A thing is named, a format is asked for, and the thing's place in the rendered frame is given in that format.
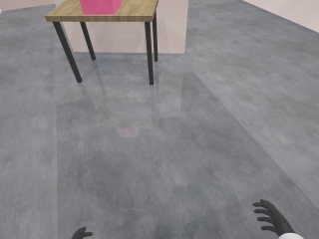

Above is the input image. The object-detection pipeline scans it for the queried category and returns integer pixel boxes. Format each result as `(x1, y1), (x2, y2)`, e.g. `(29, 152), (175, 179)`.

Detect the right robot hand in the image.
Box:
(252, 199), (295, 237)

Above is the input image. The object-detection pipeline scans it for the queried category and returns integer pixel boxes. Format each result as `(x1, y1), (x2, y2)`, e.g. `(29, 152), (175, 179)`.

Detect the left robot hand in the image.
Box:
(71, 226), (93, 239)

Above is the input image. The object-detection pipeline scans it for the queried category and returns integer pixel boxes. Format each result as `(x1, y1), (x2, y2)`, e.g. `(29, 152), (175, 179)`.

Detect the carton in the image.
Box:
(80, 0), (122, 15)

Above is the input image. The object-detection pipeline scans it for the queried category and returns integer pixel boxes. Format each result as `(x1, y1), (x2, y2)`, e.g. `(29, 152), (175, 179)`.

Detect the table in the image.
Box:
(44, 0), (159, 86)

